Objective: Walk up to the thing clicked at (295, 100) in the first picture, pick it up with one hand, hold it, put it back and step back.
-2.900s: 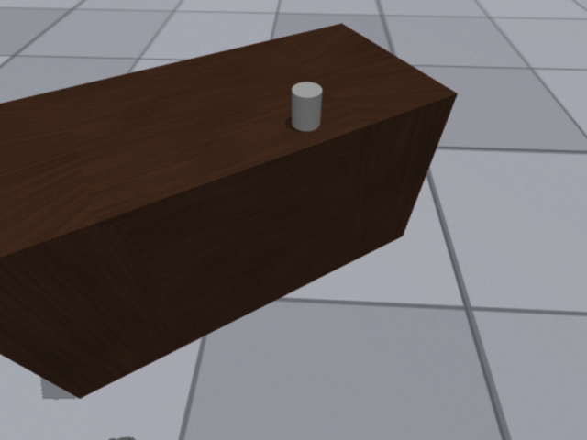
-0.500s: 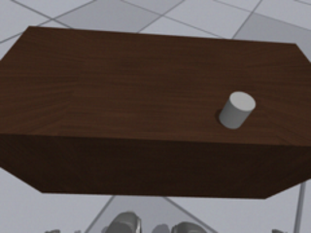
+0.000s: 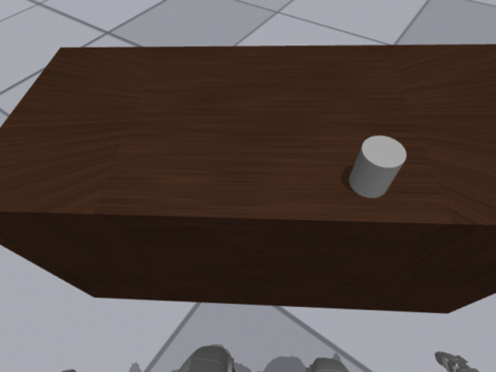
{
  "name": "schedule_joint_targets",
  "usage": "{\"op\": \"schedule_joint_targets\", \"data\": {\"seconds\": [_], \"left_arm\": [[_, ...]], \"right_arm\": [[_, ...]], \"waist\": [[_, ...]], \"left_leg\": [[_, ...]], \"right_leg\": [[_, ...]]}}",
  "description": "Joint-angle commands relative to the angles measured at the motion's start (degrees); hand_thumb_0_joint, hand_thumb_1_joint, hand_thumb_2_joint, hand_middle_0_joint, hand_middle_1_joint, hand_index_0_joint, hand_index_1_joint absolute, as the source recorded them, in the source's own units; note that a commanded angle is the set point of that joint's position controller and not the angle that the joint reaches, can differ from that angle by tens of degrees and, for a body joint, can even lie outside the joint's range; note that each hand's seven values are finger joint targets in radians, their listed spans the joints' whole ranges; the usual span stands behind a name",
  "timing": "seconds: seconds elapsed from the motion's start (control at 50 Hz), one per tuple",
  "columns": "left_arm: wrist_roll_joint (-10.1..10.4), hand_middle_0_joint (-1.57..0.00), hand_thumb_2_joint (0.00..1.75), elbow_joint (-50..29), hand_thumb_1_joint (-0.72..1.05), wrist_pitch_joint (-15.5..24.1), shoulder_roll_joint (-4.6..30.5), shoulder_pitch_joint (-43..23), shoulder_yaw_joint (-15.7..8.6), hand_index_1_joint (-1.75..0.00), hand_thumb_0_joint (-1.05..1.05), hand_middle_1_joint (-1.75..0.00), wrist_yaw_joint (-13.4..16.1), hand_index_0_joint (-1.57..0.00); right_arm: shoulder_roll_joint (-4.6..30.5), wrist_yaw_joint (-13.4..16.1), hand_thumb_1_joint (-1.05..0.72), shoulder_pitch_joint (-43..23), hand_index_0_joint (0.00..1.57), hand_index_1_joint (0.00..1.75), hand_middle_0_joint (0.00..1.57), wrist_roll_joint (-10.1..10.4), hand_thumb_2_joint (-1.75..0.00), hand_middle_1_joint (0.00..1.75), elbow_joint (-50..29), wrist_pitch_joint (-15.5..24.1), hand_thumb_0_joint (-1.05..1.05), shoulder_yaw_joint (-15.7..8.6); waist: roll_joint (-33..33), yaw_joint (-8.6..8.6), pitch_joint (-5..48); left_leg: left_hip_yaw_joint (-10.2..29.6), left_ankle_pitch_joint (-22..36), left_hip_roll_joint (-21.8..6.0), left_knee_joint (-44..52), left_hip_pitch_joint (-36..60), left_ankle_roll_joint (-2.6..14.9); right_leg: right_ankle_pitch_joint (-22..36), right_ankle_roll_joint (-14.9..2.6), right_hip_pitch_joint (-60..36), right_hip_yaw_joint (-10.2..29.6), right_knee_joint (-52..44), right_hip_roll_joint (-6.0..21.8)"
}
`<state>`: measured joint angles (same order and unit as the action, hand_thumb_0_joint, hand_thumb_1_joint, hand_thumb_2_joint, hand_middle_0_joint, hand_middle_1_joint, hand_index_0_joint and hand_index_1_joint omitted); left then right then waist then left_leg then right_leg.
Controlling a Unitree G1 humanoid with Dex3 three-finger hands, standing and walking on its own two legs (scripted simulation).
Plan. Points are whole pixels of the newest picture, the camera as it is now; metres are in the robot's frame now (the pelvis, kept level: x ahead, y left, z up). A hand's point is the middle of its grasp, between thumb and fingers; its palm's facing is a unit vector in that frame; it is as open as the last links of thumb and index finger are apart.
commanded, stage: walk up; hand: right
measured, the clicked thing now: (375, 167) +0.47 -0.20 +0.00
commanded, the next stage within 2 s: stand in 1.40 s
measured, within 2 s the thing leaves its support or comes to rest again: neither
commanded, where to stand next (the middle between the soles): +0.07 +0.02 m, yaw -1 degrees
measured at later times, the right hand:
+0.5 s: hand out of the picture +0.08 -0.25 -0.13, palm faces -0.03 +0.93 -0.36, open 7.4 cm
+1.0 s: hand out of the picture +0.12 -0.25 -0.12, palm faces +0.00 +0.95 -0.33, open 7.4 cm
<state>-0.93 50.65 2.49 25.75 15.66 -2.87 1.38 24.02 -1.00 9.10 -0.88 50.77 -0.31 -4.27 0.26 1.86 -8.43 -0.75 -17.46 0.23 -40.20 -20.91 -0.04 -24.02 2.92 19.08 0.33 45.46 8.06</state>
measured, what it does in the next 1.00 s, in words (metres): stands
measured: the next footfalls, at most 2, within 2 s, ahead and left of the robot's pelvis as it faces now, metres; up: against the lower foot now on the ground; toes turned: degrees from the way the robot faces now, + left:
none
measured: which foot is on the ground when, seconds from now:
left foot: down 0.00-1.00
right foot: down 0.00-1.00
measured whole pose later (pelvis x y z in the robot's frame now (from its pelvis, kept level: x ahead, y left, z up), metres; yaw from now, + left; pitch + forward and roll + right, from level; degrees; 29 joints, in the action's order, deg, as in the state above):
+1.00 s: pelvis +0.02 +0.00 +0.03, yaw +0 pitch -3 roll +0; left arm -0.4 65.4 1.5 20.3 4.3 -0.2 0.0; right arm 20.4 -1.0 2.9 0.0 65.3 -0.3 -1.1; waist -0.7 0.4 -2.9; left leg 1.1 -10.2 -1.5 -22.3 -9.4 -1.5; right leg -11.5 2.5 7.1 0.2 21.3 2.7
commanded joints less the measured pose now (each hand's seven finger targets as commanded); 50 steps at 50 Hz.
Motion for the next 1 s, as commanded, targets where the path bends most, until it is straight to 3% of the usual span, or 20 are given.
{"op": "schedule_joint_targets", "data": {"seconds": [0.0,0.02,0.04,0.1,0.12,0.14,0.16,0.18,0.2,0.22,0.24,0.26,0.28,0.3,0.34,0.4,0.46,0.52,0.72,0.98], "left_arm": [[1.13,-0.20,0.90,-4.44,0.90,-0.05,8.63,-0.45,-1.38,-0.30,0.00,-0.30,1.15,-0.20],[1.09,-0.20,0.90,-3.47,0.90,0.05,9.90,-1.30,-1.30,-0.30,0.00,-0.30,1.26,-0.20],[1.03,-0.20,0.90,-2.87,0.90,0.32,10.25,-1.30,-1.38,-0.30,0.00,-0.30,0.87,-0.20],[0.94,-0.20,0.90,0.96,0.90,0.79,8.48,4.46,-1.72,-0.30,0.00,-0.30,0.34,-0.20],[0.50,-0.20,0.90,1.65,0.90,0.85,9.65,4.33,-2.23,-0.30,0.00,-0.30,0.61,-0.20],[-0.22,-0.20,0.90,1.78,0.90,1.04,11.90,3.30,-2.80,-0.30,0.00,-0.30,0.92,-0.20],[-0.53,-0.20,0.90,0.87,0.90,1.18,15.66,0.24,-3.04,-0.30,0.00,-0.30,0.90,-0.20],[-0.71,-0.20,0.90,-0.34,0.90,1.08,16.89,-5.76,-2.94,-0.30,0.00,-0.30,0.51,-0.20],[-0.66,-0.20,0.90,-1.23,0.90,0.86,14.88,-9.49,-2.43,-0.30,0.00,-0.30,0.21,-0.20],[-0.35,-0.20,0.90,-0.91,0.90,0.55,12.44,-10.82,-1.60,-0.30,0.00,-0.30,-0.06,-0.20],[-0.04,-0.20,0.90,-1.08,0.90,0.32,10.66,-11.65,-1.01,-0.30,0.00,-0.30,-0.10,-0.20],[0.32,-0.20,0.90,0.00,0.90,0.16,8.98,-10.22,-0.60,-0.30,0.00,-0.30,-0.23,-0.20],[0.39,-0.20,0.90,1.26,0.90,0.07,9.03,-7.53,-0.67,-0.30,0.00,-0.30,-0.33,-0.20],[0.40,-0.20,0.90,2.56,0.90,-0.05,9.32,-5.81,-0.86,-0.30,0.00,-0.30,-0.47,-0.20],[0.35,-0.20,0.90,4.21,0.90,0.28,8.48,-4.89,-0.72,-0.30,0.00,-0.30,-0.78,-0.20],[0.71,-0.20,0.90,4.78,0.90,0.78,9.29,-7.49,-0.46,-0.30,0.00,-0.30,-0.81,-0.20],[0.97,-0.20,0.90,5.92,0.90,0.82,8.63,-8.55,0.07,-0.30,0.00,-0.30,-0.64,-0.20],[1.14,-0.20,0.90,7.00,0.90,0.53,8.57,-10.08,0.45,-0.30,0.00,-0.30,-0.61,-0.20],[0.80,-0.20,0.90,10.29,0.90,0.30,8.20,-12.90,0.73,-0.30,0.00,-0.30,-0.75,-0.20],[0.23,-0.20,0.90,11.63,0.90,-0.08,7.55,-14.73,0.29,-0.30,0.00,-0.30,-0.80,-0.20]], "right_arm": [[17.45,1.10,-0.90,5.97,0.20,0.30,0.20,0.30,-0.90,0.30,-2.56,2.34,0.00,-4.36],[16.94,0.94,-0.90,3.04,0.20,0.30,0.20,0.19,-0.90,0.30,-2.30,1.83,0.00,-4.26],[14.95,0.87,-0.90,0.39,0.20,0.30,0.20,0.15,-0.90,0.30,-2.93,1.34,0.00,-3.23],[11.85,0.84,-0.90,-5.13,0.20,0.30,0.20,0.58,-0.90,0.30,-3.31,0.95,0.00,-1.25],[10.12,0.70,-0.90,-5.25,0.20,0.30,0.20,0.94,-0.90,0.30,-2.99,0.82,0.00,-0.56],[7.65,0.60,-0.90,-4.54,0.20,0.30,0.20,1.33,-0.90,0.30,-2.92,0.64,0.00,0.26],[7.90,0.86,-0.90,-4.15,0.20,0.30,0.20,1.14,-0.90,0.30,-2.46,0.30,0.00,0.02],[9.54,1.16,-0.90,-1.97,0.20,0.30,0.20,0.85,-0.90,0.30,-0.49,0.06,0.00,-0.79],[9.63,1.06,-0.90,1.27,0.20,0.30,0.20,0.62,-0.90,0.30,1.38,0.45,0.00,-0.97],[9.32,0.81,-0.90,2.43,0.20,0.30,0.20,0.76,-0.90,0.30,2.60,0.90,0.00,-0.84],[10.44,0.68,-0.90,1.83,0.20,0.30,0.20,0.83,-0.90,0.30,3.25,1.27,0.00,-1.00],[11.03,0.54,-0.90,-0.73,0.20,0.30,0.20,0.79,-0.90,0.30,3.26,1.55,0.00,-0.94],[11.70,0.51,-0.90,-3.08,0.20,0.30,0.20,0.67,-0.90,0.30,2.80,1.71,0.00,-0.77],[12.36,0.48,-0.90,-4.10,0.20,0.30,0.20,0.35,-0.90,0.30,2.54,1.75,0.00,-0.63],[11.04,0.30,-0.90,-5.89,0.20,0.30,0.20,0.18,-0.90,0.30,3.12,1.63,0.00,0.20],[9.73,0.41,-0.90,-5.36,0.20,0.30,0.20,0.19,-0.90,0.30,4.63,1.95,0.00,0.69],[9.57,0.51,-0.90,-5.62,0.20,0.30,0.20,0.46,-0.90,0.30,5.91,2.23,0.00,1.00],[9.41,0.72,-0.90,-6.12,0.20,0.30,0.20,0.73,-0.90,0.30,7.11,2.15,0.00,1.09],[8.86,0.80,-0.90,-7.27,0.20,0.30,0.20,1.05,-0.90,0.30,10.06,1.48,0.00,1.04],[8.40,0.64,-0.90,-8.66,0.20,0.30,0.20,0.65,-0.90,0.30,11.79,1.18,0.00,0.99]], "waist": [[-10.10,-4.33,18.25],[-9.35,-3.04,14.69],[-8.09,-2.22,12.91],[-7.81,1.58,10.24],[-5.05,2.09,10.41],[1.15,1.71,9.74],[5.51,0.33,8.07],[7.01,-1.97,5.61],[6.56,-4.43,4.28],[5.17,-5.26,4.08],[1.96,-4.84,3.03],[-1.15,-2.99,2.71],[-2.16,-1.16,4.25],[-1.55,-0.24,5.65],[-2.38,0.63,4.74],[-4.35,-1.23,7.86],[-5.50,-1.15,11.11],[-4.78,-1.32,11.56],[0.34,-2.17,12.71],[0.09,-2.09,10.38]], "left_leg": [[27.35,15.96,-20.15,13.25,16.88,17.32],[25.99,10.80,-19.38,14.12,11.01,17.78],[19.32,9.53,-15.65,13.38,7.45,15.23],[9.12,11.70,-8.25,6.10,0.06,7.49],[8.52,12.36,-7.45,3.15,-2.85,5.71],[6.18,8.45,-4.52,-2.25,-6.02,3.36],[2.97,-4.15,-0.45,-5.25,-5.65,1.80],[2.69,-13.27,-1.86,-7.86,0.85,1.61],[3.56,-11.67,-2.78,-3.06,6.49,1.85],[4.54,-8.02,-2.81,3.83,9.21,2.26],[9.31,-3.50,-4.77,10.53,7.61,3.44],[15.28,-5.08,-8.09,15.08,4.06,5.12],[20.02,-8.10,-11.89,18.07,1.51,7.45],[20.45,-12.70,-12.82,19.55,-1.24,8.35],[15.56,-14.08,-9.60,19.34,-5.30,5.28],[9.38,-4.27,-5.47,15.45,2.17,2.50],[9.32,6.08,-6.90,15.48,6.93,3.00],[8.67,10.60,-7.34,16.75,8.23,2.80],[5.77,14.74,-6.44,17.85,13.17,1.89],[5.61,11.38,-6.76,22.41,13.66,1.05]], "right_leg": [[-13.57,-3.94,8.74,-0.20,10.59,-5.33],[-13.52,-4.29,6.18,1.15,6.79,-3.65],[-13.10,-4.46,3.65,0.86,3.35,-4.07],[8.15,-4.25,-6.75,-3.41,-12.94,-6.64],[12.01,-5.09,-10.37,-0.49,-15.30,-5.25],[10.98,-7.57,-10.40,9.98,-19.29,0.85],[3.34,-12.69,-3.83,22.20,-24.39,9.33],[-1.77,-15.85,5.20,23.80,-25.52,12.81],[-1.94,-14.28,9.27,19.28,-22.99,10.11],[-2.45,-10.53,10.10,12.22,-21.17,5.67],[0.40,-7.02,9.03,6.61,-17.30,0.68],[2.04,-5.23,6.33,2.73,-13.09,-3.72],[1.39,-4.58,2.35,0.71,-10.00,-5.86],[-0.85,-4.72,-1.96,0.38,-10.05,-6.43],[-0.14,-5.34,-7.10,2.32,-15.81,-4.74],[7.43,-6.47,-5.45,6.13,-18.87,-1.72],[15.28,-5.21,-7.46,3.50,-19.02,-2.38],[16.74,-4.62,-8.56,2.90,-19.77,-2.43],[21.14,-4.23,-10.94,3.58,-25.01,-0.45],[16.86,-3.55,-11.75,3.03,-28.95,-0.72]]}}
